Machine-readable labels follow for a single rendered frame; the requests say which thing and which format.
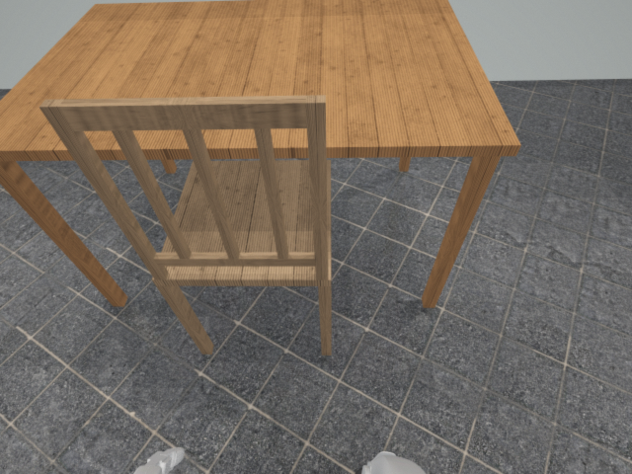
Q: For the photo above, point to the chair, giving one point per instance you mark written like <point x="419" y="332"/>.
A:
<point x="237" y="223"/>

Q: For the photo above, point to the right robot shin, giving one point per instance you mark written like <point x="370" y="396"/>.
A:
<point x="383" y="453"/>

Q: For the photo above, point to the table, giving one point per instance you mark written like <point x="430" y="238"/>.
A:
<point x="401" y="79"/>

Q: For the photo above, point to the robot left hand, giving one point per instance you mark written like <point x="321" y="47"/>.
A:
<point x="162" y="462"/>

